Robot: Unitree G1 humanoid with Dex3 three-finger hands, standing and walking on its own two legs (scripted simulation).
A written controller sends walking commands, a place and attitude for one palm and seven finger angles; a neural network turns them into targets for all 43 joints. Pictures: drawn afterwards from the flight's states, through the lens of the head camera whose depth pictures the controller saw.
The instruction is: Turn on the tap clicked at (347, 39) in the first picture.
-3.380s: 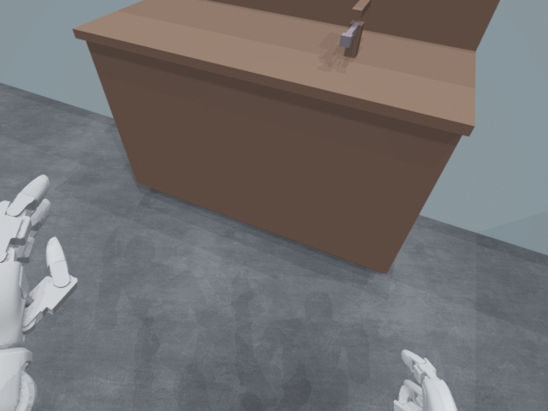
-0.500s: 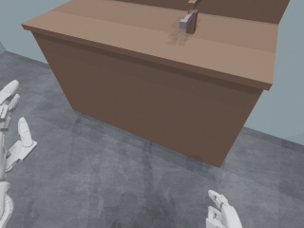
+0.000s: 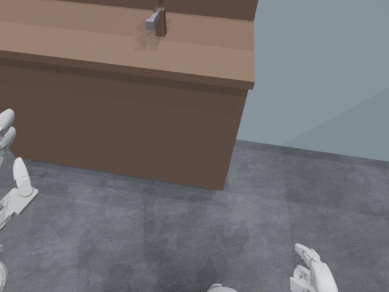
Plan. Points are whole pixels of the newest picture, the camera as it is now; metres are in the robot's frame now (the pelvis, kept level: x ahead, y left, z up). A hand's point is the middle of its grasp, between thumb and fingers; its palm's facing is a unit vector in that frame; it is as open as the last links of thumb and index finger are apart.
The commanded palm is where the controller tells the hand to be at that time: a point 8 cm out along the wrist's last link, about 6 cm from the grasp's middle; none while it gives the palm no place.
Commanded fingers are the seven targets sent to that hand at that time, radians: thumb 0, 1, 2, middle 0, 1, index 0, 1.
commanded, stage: turn to face it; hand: left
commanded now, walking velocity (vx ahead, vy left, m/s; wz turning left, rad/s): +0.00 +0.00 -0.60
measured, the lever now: (150, 24) +0.88 +0.23 +0.14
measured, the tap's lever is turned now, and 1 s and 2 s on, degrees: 0 0 0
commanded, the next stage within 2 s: take the last steps up to it in 0.76 s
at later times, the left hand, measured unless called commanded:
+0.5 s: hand (154, 197) +0.21 +0.08 +0.19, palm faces +0.05 -0.82 -0.57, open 7.4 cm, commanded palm +0.17 +0.15 +0.19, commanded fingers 0.00 0.90 0.90 -0.20 -0.30 -0.20 -0.30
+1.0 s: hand (187, 226) +0.18 +0.03 +0.18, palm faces +0.03 -0.90 -0.44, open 7.4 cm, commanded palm +0.13 +0.11 +0.19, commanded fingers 0.00 0.90 0.90 -0.20 -0.30 -0.20 -0.30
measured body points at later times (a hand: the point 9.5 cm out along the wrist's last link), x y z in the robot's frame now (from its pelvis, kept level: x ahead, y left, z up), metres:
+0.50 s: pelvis -0.06 -0.07 +0.00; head -0.01 -0.10 +0.45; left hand +0.20 +0.13 +0.22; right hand +0.01 -0.37 -0.10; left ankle -0.03 +0.08 -0.68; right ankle -0.02 -0.15 -0.73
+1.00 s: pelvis -0.13 -0.08 +0.00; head -0.12 -0.11 +0.44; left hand +0.17 +0.08 +0.20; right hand -0.05 -0.32 -0.11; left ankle -0.06 +0.05 -0.71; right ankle -0.14 -0.17 -0.73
